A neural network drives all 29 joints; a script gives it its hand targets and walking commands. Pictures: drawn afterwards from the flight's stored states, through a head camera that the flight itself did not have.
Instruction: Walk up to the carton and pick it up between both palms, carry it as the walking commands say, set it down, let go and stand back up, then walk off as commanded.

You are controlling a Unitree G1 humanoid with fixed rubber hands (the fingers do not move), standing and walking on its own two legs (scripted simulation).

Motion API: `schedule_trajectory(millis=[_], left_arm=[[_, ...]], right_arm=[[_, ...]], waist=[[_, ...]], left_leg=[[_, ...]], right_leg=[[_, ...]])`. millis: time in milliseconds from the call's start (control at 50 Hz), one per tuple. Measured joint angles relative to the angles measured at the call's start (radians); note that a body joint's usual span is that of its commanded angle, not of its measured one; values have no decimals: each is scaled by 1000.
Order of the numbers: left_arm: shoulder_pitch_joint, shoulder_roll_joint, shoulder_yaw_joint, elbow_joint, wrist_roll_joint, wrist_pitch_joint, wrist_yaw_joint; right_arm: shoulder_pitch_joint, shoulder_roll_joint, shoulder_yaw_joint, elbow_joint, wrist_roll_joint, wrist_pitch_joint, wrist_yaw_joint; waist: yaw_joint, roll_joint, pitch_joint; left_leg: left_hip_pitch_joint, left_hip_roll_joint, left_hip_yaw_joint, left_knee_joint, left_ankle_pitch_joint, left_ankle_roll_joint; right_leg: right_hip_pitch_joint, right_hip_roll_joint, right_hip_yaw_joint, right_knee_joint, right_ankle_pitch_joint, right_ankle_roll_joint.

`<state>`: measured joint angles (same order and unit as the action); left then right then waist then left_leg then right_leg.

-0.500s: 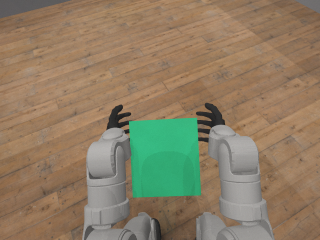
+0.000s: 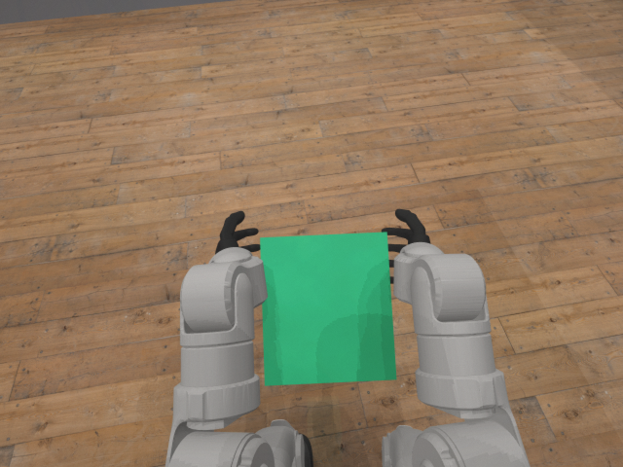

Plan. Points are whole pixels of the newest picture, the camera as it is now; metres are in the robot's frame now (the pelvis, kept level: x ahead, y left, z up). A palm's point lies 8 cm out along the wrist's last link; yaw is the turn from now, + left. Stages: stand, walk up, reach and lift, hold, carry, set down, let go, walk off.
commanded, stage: carry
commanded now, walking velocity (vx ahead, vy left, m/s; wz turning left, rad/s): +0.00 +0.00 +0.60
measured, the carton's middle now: (323, 297) +0.34 +0.01 -0.04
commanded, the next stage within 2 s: none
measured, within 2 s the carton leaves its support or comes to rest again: neither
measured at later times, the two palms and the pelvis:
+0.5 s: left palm (109, 410) +0.17 +0.22 +0.08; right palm (329, 337) +0.24 +0.01 +0.07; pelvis -0.10 +0.01 +0.00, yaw +17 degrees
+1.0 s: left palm out of the picture -0.01 +0.25 +0.10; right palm out of the picture +0.12 +0.06 +0.07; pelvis -0.21 -0.03 +0.01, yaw +34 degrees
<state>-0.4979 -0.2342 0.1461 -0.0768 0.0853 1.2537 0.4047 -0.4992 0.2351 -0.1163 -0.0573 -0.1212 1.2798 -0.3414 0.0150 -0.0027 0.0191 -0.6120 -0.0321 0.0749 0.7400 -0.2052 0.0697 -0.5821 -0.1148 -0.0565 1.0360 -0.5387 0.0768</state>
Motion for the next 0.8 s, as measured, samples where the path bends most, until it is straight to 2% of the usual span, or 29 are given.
schedule_trajectory(millis=[60,80,100,140,200,240,260,280,300,340,380,420,460,500,540,580,640,680,700,720,760,800], left_arm=[[-17,-6,8,0,-22,9,26],[-20,-8,6,5,-23,1,20],[-20,-9,0,11,-20,-6,9],[-16,-7,-11,7,-9,-3,-12],[-10,-5,-15,-28,8,11,-45],[-9,-5,-18,-43,30,12,-73],[-9,-5,-20,-49,40,11,-86],[-10,-4,-19,-53,49,6,-99],[-8,-3,-18,-61,54,-3,-112],[4,1,-11,-70,52,-20,-133],[13,4,-5,-69,38,-23,-123],[19,7,-5,-71,16,-14,-81],[20,7,-7,-76,-4,-4,-24],[14,5,-3,-82,-19,5,-7],[10,2,-12,-63,-20,-5,-17],[10,2,-23,-52,-12,3,-31],[6,0,-27,-61,0,28,-35],[-3,-3,-26,-59,21,34,-54],[-9,-4,-23,-55,32,32,-63],[-14,-6,-19,-52,42,26,-72],[-12,-5,-10,-56,51,9,-90],[-9,-4,0,-48,46,-1,-87]], right_arm=[[11,-4,-15,-16,-9,1,42],[17,-7,-19,-30,-10,0,49],[31,-12,-18,-48,-8,0,55],[69,-27,6,-86,4,8,62],[93,-38,29,-135,24,24,60],[88,-36,26,-153,30,31,56],[81,-33,23,-156,30,32,51],[71,-29,19,-154,28,26,42],[60,-24,18,-148,26,15,27],[37,-14,19,-124,19,-4,-1],[22,-8,14,-97,10,-10,-2],[15,-5,6,-82,1,-5,30],[16,-5,5,-81,1,2,60],[22,-8,11,-87,-3,5,69],[37,-14,10,-101,-9,3,69],[73,-29,27,-121,-2,11,71],[98,-39,46,-150,17,34,69],[91,-37,38,-154,20,44,65],[82,-34,31,-150,19,44,60],[69,-28,25,-141,17,38,49],[41,-16,21,-116,13,21,17],[18,-7,13,-84,6,10,2]], waist=[[22,26,11],[24,57,25],[23,81,37],[20,65,37],[-16,32,40],[-37,13,29],[-47,5,18],[-59,-13,14],[-61,-22,15],[-51,-11,17],[-31,-5,21],[-13,0,23],[3,9,25],[17,25,27],[20,84,47],[26,70,40],[-8,28,28],[-29,6,11],[-43,-8,1],[-50,-26,0],[-48,-16,-2],[-32,-4,2]], left_leg=[[-23,-17,-27,-43,56,-5],[-23,-15,-47,-60,77,-10],[-19,-18,-66,-74,75,-33],[-49,-22,-34,24,-96,-74],[-42,4,5,154,-203,-87],[25,23,7,81,-206,-86],[68,30,7,7,-163,-82],[67,16,16,-21,-63,-62],[51,2,17,-5,-38,-39],[19,0,9,29,-46,-7],[4,-2,3,28,-40,1],[-9,-7,-8,14,-16,1],[-24,-14,-21,-5,15,-1],[-39,-24,-38,-29,49,-6],[-30,-21,-82,-65,88,-26],[-41,-28,-57,-17,-53,-70],[-28,-6,-5,101,-188,-88],[42,14,6,39,-189,-86],[64,14,14,-15,-102,-75],[60,-3,21,-25,-32,-48],[27,-7,13,7,-21,-6],[10,-7,6,10,-18,8]], right_leg=[[72,37,-1,-179,14,-33],[92,49,-17,-239,101,-48],[109,49,-34,-280,184,-53],[105,16,-49,-295,216,-53],[108,-36,-83,-295,208,-41],[96,-66,-102,-272,199,-30],[82,-82,-108,-246,189,-23],[68,-109,-111,-216,176,-14],[49,-117,-95,-178,161,2],[10,-80,-41,-87,38,16],[-17,-38,-2,-10,-11,15],[-19,-4,14,5,-11,5],[6,24,17,-47,-8,-10],[60,50,14,-167,-1,-30],[99,67,-22,-267,169,-51],[100,38,-34,-285,208,-56],[103,-17,-70,-278,193,-49],[94,-50,-91,-251,181,-39],[83,-72,-100,-226,170,-32],[72,-97,-100,-199,161,-23],[31,-74,-59,-117,44,3],[-7,-36,-11,-21,-19,5]])
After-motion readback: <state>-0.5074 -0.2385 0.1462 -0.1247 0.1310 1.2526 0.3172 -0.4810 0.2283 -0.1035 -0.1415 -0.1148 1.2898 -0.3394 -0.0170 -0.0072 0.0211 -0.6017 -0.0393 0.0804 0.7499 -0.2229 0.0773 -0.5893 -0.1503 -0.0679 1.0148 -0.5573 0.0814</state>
